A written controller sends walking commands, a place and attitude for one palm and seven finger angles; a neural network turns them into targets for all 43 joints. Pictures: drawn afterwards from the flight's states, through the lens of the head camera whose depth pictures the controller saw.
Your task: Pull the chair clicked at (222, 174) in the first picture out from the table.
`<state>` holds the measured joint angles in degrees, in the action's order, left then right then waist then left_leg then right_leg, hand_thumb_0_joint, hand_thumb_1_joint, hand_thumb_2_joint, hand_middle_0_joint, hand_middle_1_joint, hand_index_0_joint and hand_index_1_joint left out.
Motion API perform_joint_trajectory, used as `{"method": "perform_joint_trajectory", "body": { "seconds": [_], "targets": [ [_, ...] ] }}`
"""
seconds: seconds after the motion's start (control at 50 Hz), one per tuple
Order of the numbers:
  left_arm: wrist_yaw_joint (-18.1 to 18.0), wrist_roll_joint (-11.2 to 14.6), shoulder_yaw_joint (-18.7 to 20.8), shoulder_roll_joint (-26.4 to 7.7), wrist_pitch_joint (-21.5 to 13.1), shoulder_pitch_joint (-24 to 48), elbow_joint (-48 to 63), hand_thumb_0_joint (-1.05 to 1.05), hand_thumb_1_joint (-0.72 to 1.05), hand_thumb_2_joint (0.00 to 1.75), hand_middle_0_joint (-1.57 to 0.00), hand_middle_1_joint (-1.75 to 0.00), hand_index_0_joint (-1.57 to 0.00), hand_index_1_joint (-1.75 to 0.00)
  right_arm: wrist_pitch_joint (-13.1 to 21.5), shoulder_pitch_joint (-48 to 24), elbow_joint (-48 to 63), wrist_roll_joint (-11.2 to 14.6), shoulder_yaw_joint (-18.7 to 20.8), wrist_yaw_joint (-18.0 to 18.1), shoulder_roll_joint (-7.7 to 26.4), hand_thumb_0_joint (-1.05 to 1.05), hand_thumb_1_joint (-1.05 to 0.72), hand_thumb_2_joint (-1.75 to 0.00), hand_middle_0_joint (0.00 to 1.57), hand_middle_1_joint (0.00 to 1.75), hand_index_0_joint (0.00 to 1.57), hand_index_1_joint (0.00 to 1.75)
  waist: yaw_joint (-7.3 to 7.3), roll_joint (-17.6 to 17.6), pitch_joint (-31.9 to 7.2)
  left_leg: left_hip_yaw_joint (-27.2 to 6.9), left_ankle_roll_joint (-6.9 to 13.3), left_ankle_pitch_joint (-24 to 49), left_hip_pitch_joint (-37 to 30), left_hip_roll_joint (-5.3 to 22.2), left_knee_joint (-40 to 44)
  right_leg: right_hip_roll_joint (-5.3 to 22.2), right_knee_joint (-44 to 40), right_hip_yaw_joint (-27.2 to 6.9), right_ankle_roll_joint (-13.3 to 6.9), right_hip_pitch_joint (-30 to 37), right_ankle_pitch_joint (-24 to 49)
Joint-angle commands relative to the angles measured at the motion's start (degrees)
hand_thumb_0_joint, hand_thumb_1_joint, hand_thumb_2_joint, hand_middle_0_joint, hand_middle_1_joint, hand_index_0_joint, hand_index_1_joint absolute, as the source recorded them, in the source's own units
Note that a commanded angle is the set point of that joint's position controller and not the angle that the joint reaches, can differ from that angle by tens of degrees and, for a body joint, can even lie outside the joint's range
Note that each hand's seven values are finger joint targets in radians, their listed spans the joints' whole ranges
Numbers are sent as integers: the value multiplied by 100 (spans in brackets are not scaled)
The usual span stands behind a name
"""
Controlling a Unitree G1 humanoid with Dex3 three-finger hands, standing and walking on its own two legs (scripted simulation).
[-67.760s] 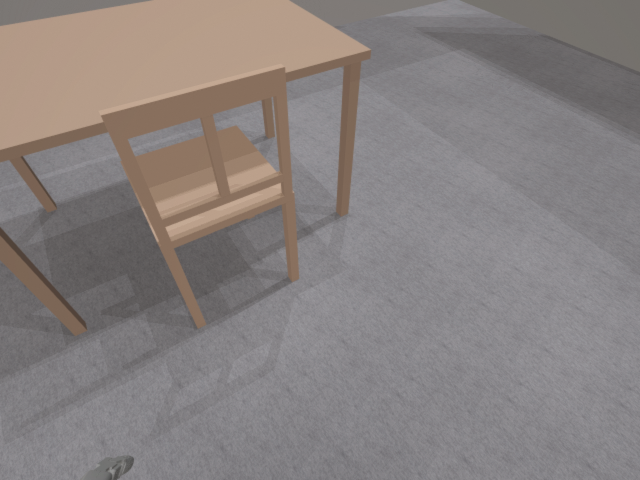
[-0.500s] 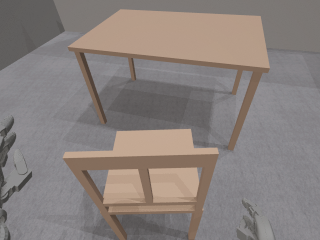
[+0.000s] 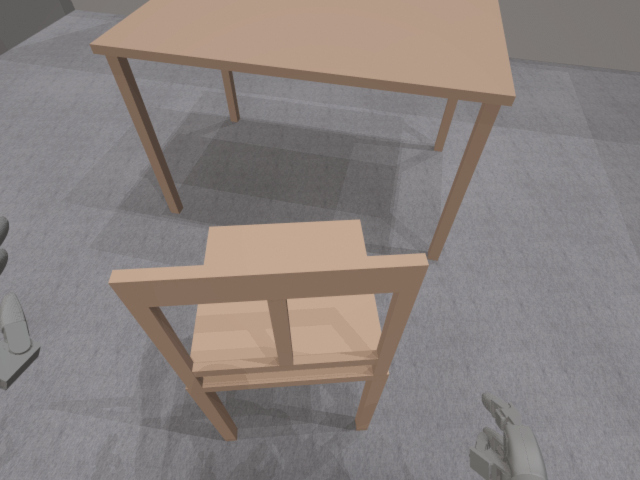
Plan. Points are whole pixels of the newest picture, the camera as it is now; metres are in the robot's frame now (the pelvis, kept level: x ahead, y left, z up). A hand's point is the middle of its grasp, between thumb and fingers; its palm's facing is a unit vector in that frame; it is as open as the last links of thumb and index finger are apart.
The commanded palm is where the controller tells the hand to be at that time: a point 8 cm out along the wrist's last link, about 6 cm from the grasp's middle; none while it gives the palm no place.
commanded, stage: step back with the hand held close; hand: left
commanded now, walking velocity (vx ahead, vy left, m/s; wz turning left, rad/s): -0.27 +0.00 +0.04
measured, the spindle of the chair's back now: (282, 331) +0.36 +0.09 -0.11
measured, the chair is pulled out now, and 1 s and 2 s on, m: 0.55 0.55 0.55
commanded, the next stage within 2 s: stop stepping back and stand still in 1.22 s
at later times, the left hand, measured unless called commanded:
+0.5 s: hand out of the picture +0.14 +0.28 +0.17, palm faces +0.46 -0.75 -0.48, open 7.4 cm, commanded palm +0.08 +0.31 +0.18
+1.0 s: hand out of the picture +0.10 +0.26 +0.18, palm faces +0.46 -0.78 -0.43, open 7.4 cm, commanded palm +0.04 +0.30 +0.18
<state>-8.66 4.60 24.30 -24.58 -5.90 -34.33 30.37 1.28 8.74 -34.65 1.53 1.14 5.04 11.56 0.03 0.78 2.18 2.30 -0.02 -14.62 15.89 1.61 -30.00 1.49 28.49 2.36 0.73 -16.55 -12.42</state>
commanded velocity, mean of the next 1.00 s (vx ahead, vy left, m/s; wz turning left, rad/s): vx -0.36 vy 0.00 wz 0.00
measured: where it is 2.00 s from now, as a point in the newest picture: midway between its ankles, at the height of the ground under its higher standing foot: outside the picture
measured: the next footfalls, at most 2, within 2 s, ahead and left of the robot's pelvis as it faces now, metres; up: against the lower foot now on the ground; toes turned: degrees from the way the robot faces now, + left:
left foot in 0.80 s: -0.05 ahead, +0.13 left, +0.00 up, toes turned +4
right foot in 1.06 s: -0.08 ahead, -0.15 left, +0.00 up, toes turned +0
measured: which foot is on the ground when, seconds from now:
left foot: down 0.00-0.60, up 0.62-0.78, down 0.80-1.00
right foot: down 0.00-0.80, up 0.82-1.00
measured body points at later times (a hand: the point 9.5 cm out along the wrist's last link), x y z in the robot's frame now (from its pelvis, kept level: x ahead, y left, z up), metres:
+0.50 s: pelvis -0.05 +0.00 -0.01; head -0.03 +0.02 +0.44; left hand +0.11 +0.31 +0.19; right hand +0.12 -0.22 -0.09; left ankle +0.01 +0.12 -0.74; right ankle +0.03 -0.12 -0.73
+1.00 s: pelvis -0.09 -0.01 +0.00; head -0.05 +0.03 +0.45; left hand +0.07 +0.30 +0.20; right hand +0.08 -0.22 -0.08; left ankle -0.09 +0.12 -0.74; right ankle -0.10 -0.14 -0.71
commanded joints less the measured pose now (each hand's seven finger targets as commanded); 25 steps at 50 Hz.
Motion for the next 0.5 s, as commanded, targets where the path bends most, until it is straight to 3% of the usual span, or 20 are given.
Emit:
{"method": "perform_joint_trajectory", "body": {
  "seconds": [0.0, 0.1, 0.12, 0.14, 0.16, 0.2, 0.22, 0.26, 0.32, 0.38, 0.44, 0.48],
  "targets": [
    [-172, -43, 632, -791, -346, 57, 1100, 0, 90, 90, -20, -30, -20, -30, 348, -506, 947, -17, 230, 45, 732, 0, -90, -90, 20, 30, 20, 30, -60, 329, -914, -601, 151, 801, 351, 631, 405, 394, -218, -443, -121, 562, 936],
    [-241, -96, 600, -876, -359, 375, 1063, 0, 90, 90, -20, -30, -20, -30, 407, -392, 936, -35, 193, 57, 714, 0, -90, -90, 20, 30, 20, 30, -7, -187, -591, -496, 101, -794, 513, 306, 116, 635, -951, -898, -243, -178, -548],
    [-278, -102, 671, -1006, -366, 415, 1078, 0, 90, 90, -20, -30, -20, -30, 410, -376, 885, -20, 207, 82, 753, 0, -90, -90, 20, 30, 20, 30, 12, -31, -540, -522, 110, -988, 505, 300, 124, 672, -1063, -954, -292, -289, -875],
    [-285, -109, 576, -888, -393, 430, 1075, 0, 90, 90, -20, -30, -20, -30, 428, -365, 923, -38, 165, 81, 710, 0, -90, -90, 20, 30, 20, 30, 12, 18, -511, -509, 121, -1116, 496, 305, 126, 671, -1116, -941, -270, -405, -1190],
    [-307, -139, 621, -964, -413, 554, 1124, 0, 90, 90, -20, -30, -20, -30, 449, -376, 946, -53, 150, 85, 733, 0, -90, -90, 20, 30, 20, 30, 8, -57, -450, -591, 129, -1218, 611, 330, 198, 618, -1126, -879, -234, -467, -1458],
    [-334, -172, 660, -993, -453, 611, 1162, 0, 90, 90, -20, -30, -20, -30, 495, -367, 966, -66, 130, 84, 767, 0, -90, -90, 20, 30, 20, 30, -4, 112, -421, -708, 171, -1413, 757, 431, 413, 490, -1031, -757, -164, -442, -1711],
    [-359, -184, 759, -1111, -465, 589, 1163, 0, 90, 90, -20, -30, -20, -30, 506, -385, 941, -57, 151, 117, 803, 0, -90, -90, 20, 30, 20, 30, -10, 361, -427, -809, 204, -1513, 916, 519, 617, 400, -890, -663, -130, -252, -1644],
    [-354, -205, 697, -980, -542, 620, 1352, 0, 90, 90, -20, -30, -20, -30, 585, -344, 1021, -54, 118, 97, 830, 0, -90, -90, 20, 30, 20, 30, -28, 775, -517, -1021, 290, -1770, 1375, 717, 1018, 182, -332, -440, -50, 235, -1320],
    [-336, -198, 731, -973, -615, 374, 1441, 0, 90, 90, -20, -30, -20, -30, 684, -382, 1013, -26, 141, 79, 853, 0, -90, -90, 20, 30, 20, 30, -44, 1161, -750, -1196, 375, -1316, 1518, 942, 1154, 33, 346, -223, -25, 723, -258],
    [-276, -165, 788, -922, -682, 248, 1527, 0, 90, 90, -20, -30, -20, -30, 783, -350, 961, -96, 149, 45, 810, 0, -90, -90, 20, 30, 20, 30, -77, 1072, -939, -1208, 387, -352, 1466, 1059, 944, 15, 692, -208, -19, 750, 143],
    [-238, -174, 900, -900, -722, 204, 1362, 0, 90, 90, -20, -30, -20, -30, 832, -331, 889, -122, 174, 31, 777, 0, -90, -90, 20, 30, 20, 30, -61, 1151, -788, -1293, 493, -1007, 2080, 1279, 1112, -29, 1114, -230, -6, 961, -403],
    [-203, -186, 921, -862, -777, 279, 1303, 0, 90, 90, -20, -30, -20, -30, 842, -289, 863, -106, 202, 4, 792, 0, -90, -90, 20, 30, 20, 30, -65, 893, -681, -1219, 491, -1356, 2364, 1223, 878, -32, 1054, -326, -37, 1020, -283]
  ]
}}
